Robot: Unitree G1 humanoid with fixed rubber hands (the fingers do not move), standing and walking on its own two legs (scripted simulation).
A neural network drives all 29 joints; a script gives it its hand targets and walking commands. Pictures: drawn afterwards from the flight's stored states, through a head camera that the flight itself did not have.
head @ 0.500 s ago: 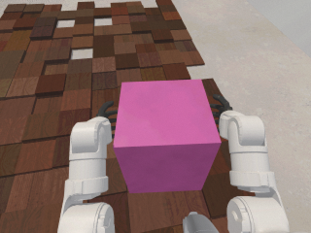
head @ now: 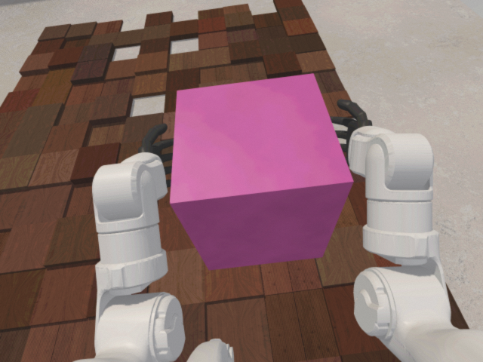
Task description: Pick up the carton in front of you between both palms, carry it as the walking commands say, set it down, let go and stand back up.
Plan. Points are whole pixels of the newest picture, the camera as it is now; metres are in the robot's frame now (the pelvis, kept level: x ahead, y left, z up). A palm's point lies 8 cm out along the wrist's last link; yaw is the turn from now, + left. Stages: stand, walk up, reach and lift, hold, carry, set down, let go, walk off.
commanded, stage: carry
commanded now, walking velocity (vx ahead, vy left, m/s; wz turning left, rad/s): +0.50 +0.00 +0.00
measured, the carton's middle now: (256, 181) +0.39 +0.00 +0.07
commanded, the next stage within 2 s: none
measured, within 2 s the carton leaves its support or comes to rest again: neither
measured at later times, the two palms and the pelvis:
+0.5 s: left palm (187, 77) +0.69 +0.14 +0.07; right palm (321, 65) +0.67 -0.16 +0.09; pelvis +0.32 +0.03 +0.01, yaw -3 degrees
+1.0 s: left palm out of the picture +0.95 +0.12 +0.16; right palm out of the picture +0.98 -0.18 +0.16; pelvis +0.64 -0.05 +0.02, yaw +0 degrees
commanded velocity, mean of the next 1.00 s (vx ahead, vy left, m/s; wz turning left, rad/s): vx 0.50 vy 0.00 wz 0.00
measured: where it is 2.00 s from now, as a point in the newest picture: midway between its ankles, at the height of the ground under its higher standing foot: (257, 126)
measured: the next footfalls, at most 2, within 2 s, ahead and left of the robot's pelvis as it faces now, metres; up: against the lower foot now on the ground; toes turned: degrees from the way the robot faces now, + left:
left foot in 0.24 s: +0.39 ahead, +0.08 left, +0.01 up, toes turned +4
right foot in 0.72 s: +0.66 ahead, -0.13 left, +0.02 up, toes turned -8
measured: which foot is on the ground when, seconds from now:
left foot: up 0.00-0.22, down 0.24-0.76, up 0.78-1.00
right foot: down 0.00-0.28, up 0.30-0.70, down 0.72-1.00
